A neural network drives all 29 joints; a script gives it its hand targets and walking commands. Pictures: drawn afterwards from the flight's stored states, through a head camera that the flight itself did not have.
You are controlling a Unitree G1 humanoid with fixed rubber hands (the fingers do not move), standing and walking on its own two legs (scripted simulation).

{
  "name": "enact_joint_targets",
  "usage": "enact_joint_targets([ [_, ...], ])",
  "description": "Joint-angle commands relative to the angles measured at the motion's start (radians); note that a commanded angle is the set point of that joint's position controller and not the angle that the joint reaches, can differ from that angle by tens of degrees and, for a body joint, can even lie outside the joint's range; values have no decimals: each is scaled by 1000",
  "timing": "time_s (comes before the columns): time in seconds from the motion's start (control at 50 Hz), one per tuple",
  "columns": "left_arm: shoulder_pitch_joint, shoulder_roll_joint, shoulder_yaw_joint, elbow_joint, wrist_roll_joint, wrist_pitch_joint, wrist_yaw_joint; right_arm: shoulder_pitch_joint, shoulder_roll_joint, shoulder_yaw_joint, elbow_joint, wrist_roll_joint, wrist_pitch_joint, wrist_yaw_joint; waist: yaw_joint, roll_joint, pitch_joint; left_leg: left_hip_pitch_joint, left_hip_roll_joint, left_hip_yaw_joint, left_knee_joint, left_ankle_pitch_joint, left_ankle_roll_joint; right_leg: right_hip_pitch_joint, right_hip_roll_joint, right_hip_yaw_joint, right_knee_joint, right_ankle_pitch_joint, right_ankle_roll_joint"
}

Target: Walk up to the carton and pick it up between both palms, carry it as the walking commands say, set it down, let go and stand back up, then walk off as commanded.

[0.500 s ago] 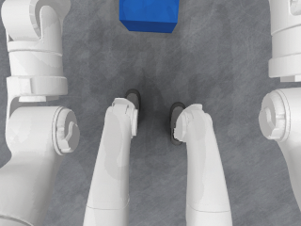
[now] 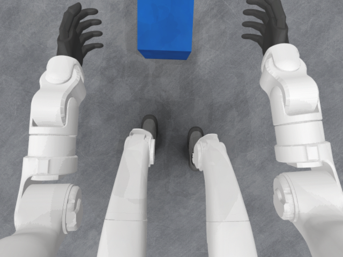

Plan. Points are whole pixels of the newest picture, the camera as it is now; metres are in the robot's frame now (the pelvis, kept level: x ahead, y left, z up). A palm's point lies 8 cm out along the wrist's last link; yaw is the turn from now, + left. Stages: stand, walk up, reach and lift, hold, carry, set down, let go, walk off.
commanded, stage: let go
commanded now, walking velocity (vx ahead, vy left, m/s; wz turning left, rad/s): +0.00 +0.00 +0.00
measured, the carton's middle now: (165, 29) +0.60 +0.05 -0.55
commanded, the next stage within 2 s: stand in 1.16 s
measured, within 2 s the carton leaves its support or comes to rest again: neither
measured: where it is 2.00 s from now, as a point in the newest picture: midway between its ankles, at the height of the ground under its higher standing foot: (172, 150)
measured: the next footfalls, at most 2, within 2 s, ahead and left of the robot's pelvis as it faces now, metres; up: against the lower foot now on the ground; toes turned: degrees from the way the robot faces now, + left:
none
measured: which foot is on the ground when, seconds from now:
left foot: down 0.00-1.00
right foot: down 0.00-1.00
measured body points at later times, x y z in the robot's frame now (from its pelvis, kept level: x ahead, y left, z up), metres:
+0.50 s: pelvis +0.05 -0.01 +0.07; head +0.17 -0.01 +0.51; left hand +0.28 +0.24 +0.00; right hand +0.31 -0.21 -0.01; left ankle +0.13 +0.12 -0.63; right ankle +0.08 -0.10 -0.63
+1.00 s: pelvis +0.10 -0.02 +0.10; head +0.16 -0.02 +0.55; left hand +0.27 +0.22 +0.03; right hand +0.26 -0.25 +0.02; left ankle +0.13 +0.12 -0.63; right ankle +0.08 -0.10 -0.63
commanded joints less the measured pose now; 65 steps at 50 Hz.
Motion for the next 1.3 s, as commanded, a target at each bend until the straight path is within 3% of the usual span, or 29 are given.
enact_joint_targets([
  [0.0,-23,188,29,-347,65,-18,-28,-95,-125,-83,-416,-140,-25,-11,13,-38,-2401,947,-79,-3,-56,416,-5,896,49,60,-196,483,62],
  [0.06,158,155,15,-371,70,-36,-47,95,-95,-82,-447,-142,-45,2,15,-23,-2278,999,-64,-17,-99,371,-10,908,42,58,-235,423,58],
  [0.18,479,58,-16,-314,99,-133,-87,440,-34,-63,-360,-141,-133,57,13,13,-1812,1031,-42,-48,-221,197,-9,853,21,65,-360,225,32],
  [0.32,635,-30,-13,-76,102,-255,-142,606,17,-53,-113,-174,-255,128,-13,-22,-1088,866,-19,-28,-395,-106,9,722,-16,81,-523,-78,10],
  [0.38,737,-37,-25,-19,107,-293,-154,712,28,-40,-40,-194,-306,150,-9,-31,-928,972,-19,-35,-450,-141,-9,695,-36,84,-606,-139,-11],
  [0.44,851,-30,-34,-11,123,-329,-161,838,22,-29,-20,-198,-353,162,-8,-20,-848,1065,-27,-20,-494,-50,-22,743,-50,91,-672,-79,-21],
  [0.54,961,-8,-51,-30,130,-379,-169,971,-4,-15,-59,-180,-417,175,-22,-47,-767,1155,-42,5,-549,97,-25,829,-56,85,-740,66,-11],
  [0.58,996,2,-54,-43,133,-397,-169,1023,-8,0,-65,-165,-436,182,-19,-33,-747,1182,-48,12,-561,159,-27,860,-56,78,-751,136,-2],
  [0.62,1051,16,-56,-62,139,-420,-169,1083,-12,17,-103,-152,-459,188,-16,-35,-768,1207,-52,13,-568,241,-27,927,-53,73,-750,248,9],
  [0.66,1081,21,-69,-78,135,-438,-171,1136,-14,23,-126,-146,-475,190,-33,-45,-794,1221,-54,11,-577,297,-24,993,-52,72,-747,369,20],
  [0.76,1129,35,-72,-66,146,-454,-172,1204,-16,39,-144,-131,-483,201,-31,-58,-773,1215,-58,6,-604,328,-13,1086,-57,67,-738,538,49],
  [0.98,1139,27,-52,27,164,-389,-154,1199,-48,25,-81,-132,-457,202,-32,-57,-683,1261,-58,-4,-622,280,-8,1053,-52,62,-762,488,59],
  [1.14,1084,9,-67,1,158,-331,-117,1200,-55,16,-43,-122,-468,185,-47,-40,-678,1230,-65,-20,-603,211,-4,1025,-56,58,-755,425,42],
  [1.16,1042,123,-60,204,168,-411,-87,1187,-141,-31,216,-152,-490,165,10,-61,-918,1086,70,-9,-555,420,9,1126,-113,72,-647,570,46],
  [1.2,1093,145,-59,262,179,-468,-70,1184,-139,-38,224,-159,-510,165,5,-61,-905,1019,62,-11,-539,358,27,1162,-131,112,-662,578,31],
  [1.24,1098,148,-60,298,189,-488,-71,1185,-135,-41,263,-167,-520,168,-2,-64,-865,1027,59,-13,-547,250,33,1101,-153,153,-703,471,18],
  [1.28,1069,145,-56,314,188,-501,-76,1175,-150,-50,300,-175,-526,169,-12,-48,-826,1050,63,-30,-553,225,42,1032,-151,153,-716,420,21],
])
